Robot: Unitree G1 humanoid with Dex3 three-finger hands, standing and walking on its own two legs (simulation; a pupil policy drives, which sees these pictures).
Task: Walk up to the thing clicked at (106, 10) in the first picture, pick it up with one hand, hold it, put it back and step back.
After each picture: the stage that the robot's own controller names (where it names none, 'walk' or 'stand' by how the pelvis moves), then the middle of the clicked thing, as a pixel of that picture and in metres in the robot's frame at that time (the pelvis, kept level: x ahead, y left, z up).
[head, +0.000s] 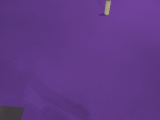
stand; (107, 6) +2.20 -0.43 -0.65
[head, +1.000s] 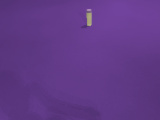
walk; (89, 17) +2.10 +0.02 -0.64
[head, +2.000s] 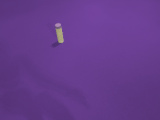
walk; (59, 33) +1.49 +0.30 -0.65
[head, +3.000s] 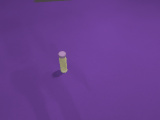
walk; (63, 62) +1.03 +0.22 -0.64
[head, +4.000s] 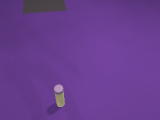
walk; (59, 96) +0.64 +0.17 -0.62
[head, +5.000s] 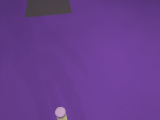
stand; (62, 118) +0.45 +0.16 -0.63
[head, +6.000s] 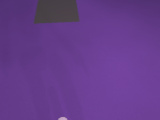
stand; out of the picture +0.41 +0.14 -0.65
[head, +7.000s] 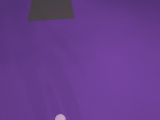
stand; out of the picture +0.42 +0.15 -0.66
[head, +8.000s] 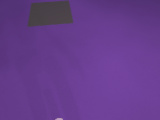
stand; out of the picture +0.42 +0.17 -0.66
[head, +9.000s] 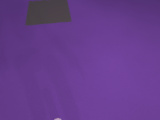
stand; out of the picture +0.40 +0.18 -0.66
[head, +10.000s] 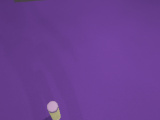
go down; (54, 111) +0.43 +0.18 -0.62
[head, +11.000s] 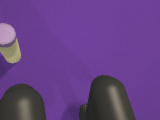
go down; (9, 47) +0.48 +0.23 -0.22
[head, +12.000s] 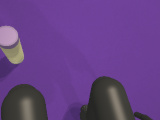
close in; (12, 48) +0.48 +0.22 -0.24
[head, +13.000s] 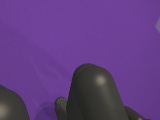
close; out of the picture +0.46 +0.27 -0.16
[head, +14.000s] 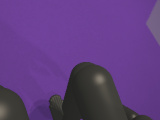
lift; out of the picture +0.44 +0.27 -0.16
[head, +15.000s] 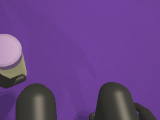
lift; (11, 64) +0.36 +0.23 -0.02
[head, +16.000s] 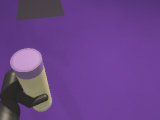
hold; (35, 85) +0.31 +0.15 +0.09
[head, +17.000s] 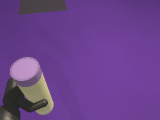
hold; (36, 91) +0.31 +0.16 +0.05
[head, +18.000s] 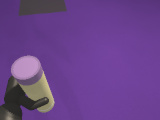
crouch; (37, 89) +0.31 +0.15 +0.06
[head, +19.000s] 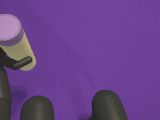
crouch; (18, 48) +0.45 +0.18 -0.03
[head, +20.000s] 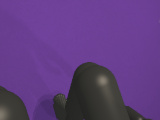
lower; out of the picture +0.44 +0.28 -0.17
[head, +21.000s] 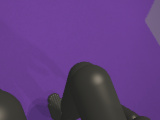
lower; out of the picture +0.45 +0.29 -0.17
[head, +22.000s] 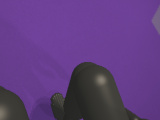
lower; out of the picture +0.45 +0.28 -0.17
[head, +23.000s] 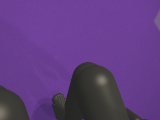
lower; out of the picture +0.44 +0.28 -0.16
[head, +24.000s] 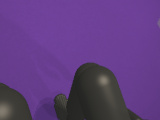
loosen; out of the picture +0.43 +0.26 -0.16
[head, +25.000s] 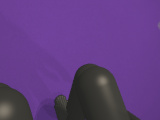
withdraw; out of the picture +0.44 +0.25 -0.17
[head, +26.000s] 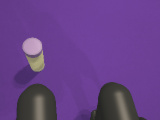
walk; (35, 57) +0.47 +0.20 -0.25
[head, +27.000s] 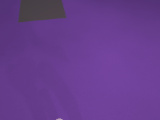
stand; out of the picture +0.39 +0.13 -0.59
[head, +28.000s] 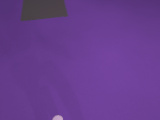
stand; out of the picture +0.41 +0.16 -0.60
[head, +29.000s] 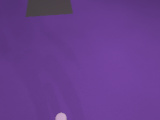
stand; out of the picture +0.41 +0.14 -0.61
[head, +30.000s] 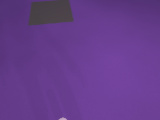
walk; out of the picture +0.41 +0.15 -0.66
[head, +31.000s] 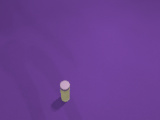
walk; (65, 91) +0.57 +0.10 -0.63
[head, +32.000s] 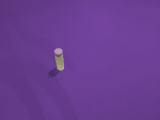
walk; (59, 60) +0.90 +0.19 -0.63
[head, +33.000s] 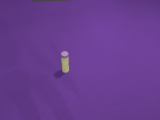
stand; (65, 62) +1.04 +0.16 -0.65
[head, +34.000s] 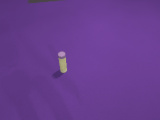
stand; (62, 62) +1.05 +0.18 -0.66
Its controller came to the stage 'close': yes
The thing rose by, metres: 0.69
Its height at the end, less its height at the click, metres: +0.00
